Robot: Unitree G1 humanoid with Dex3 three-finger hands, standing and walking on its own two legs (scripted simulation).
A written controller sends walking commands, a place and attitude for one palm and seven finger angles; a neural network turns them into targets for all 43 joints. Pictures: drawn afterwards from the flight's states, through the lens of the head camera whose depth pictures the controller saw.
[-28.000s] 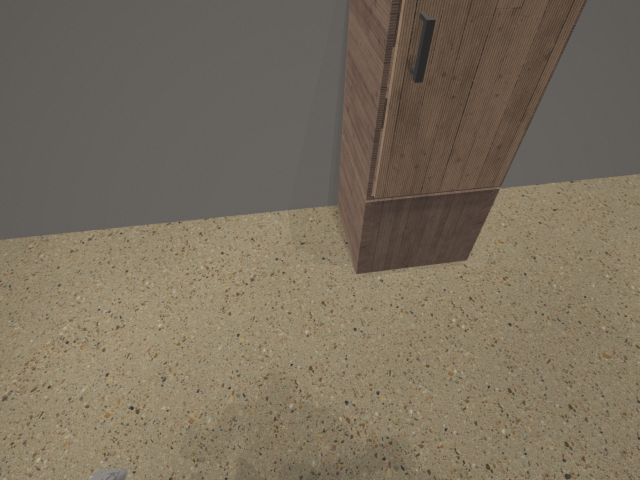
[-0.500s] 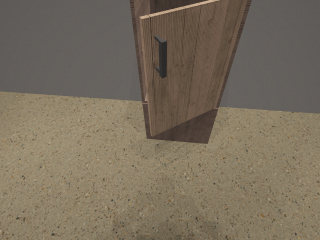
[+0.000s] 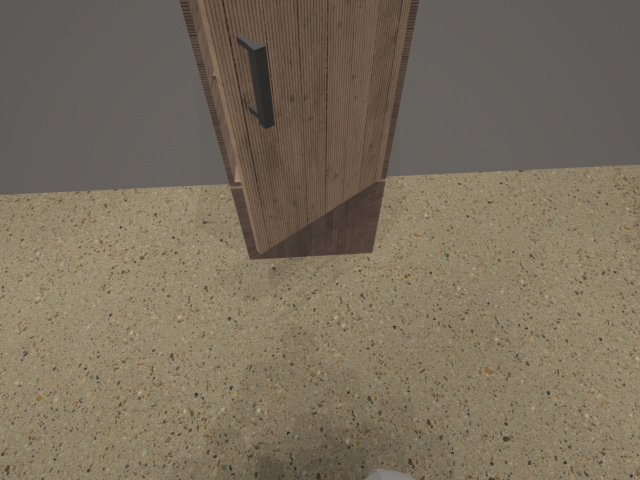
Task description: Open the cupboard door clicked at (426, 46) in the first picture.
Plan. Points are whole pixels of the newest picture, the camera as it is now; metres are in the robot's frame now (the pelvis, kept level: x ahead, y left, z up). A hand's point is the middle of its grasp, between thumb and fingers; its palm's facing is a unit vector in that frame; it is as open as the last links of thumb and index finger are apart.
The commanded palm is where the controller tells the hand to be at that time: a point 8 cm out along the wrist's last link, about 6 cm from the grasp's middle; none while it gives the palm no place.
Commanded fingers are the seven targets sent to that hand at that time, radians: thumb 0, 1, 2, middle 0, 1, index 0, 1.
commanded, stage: walk to a spot facing it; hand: left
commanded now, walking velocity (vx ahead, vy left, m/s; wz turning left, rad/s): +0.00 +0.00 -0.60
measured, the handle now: (255, 83) +0.65 +0.14 +0.13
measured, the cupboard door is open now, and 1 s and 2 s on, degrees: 36 36 36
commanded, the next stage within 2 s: none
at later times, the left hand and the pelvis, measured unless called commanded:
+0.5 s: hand out of the picture +0.10 +0.19 -0.18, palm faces -0.20 -0.95 -0.22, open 7.4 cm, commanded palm none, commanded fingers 0.00 0.90 0.90 -0.20 -0.30 -0.20 -0.30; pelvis -0.01 +0.01 +0.00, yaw -16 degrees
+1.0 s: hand (242, 456) +0.17 +0.13 -0.17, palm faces -0.54 -0.80 -0.25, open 7.4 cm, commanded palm none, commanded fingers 0.00 0.90 0.90 -0.20 -0.30 -0.20 -0.30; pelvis -0.01 +0.00 +0.00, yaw -34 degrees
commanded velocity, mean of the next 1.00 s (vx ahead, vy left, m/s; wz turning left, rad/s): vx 0.00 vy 0.00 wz -0.60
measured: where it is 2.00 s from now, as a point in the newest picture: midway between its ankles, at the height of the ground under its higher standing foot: outside the picture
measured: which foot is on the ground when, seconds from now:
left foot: down 0.00-0.10, up 0.12-0.44, down 0.46-0.76, up 0.78-1.00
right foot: down 0.00-0.46, up 0.48-0.74, down 0.76-1.00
